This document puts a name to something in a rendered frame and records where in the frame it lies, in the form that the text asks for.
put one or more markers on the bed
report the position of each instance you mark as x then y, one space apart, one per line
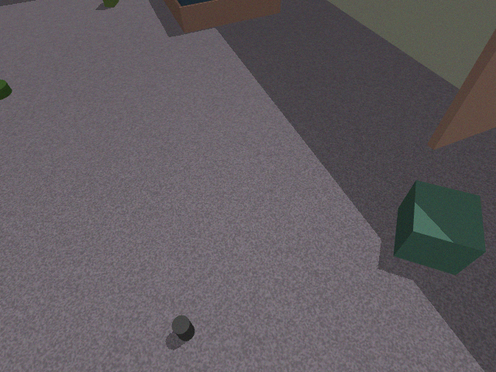
193 15

